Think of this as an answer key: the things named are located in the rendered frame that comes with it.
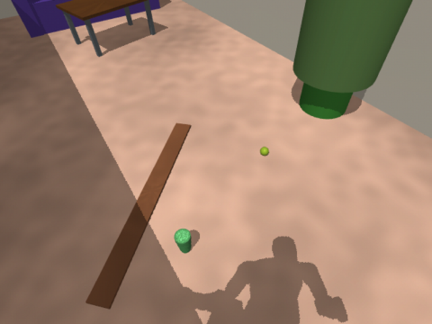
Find potted plant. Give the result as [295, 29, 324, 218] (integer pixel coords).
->
[293, 0, 412, 119]

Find sofa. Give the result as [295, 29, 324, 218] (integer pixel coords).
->
[11, 0, 160, 38]

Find coffee table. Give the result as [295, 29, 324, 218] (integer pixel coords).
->
[56, 0, 155, 57]

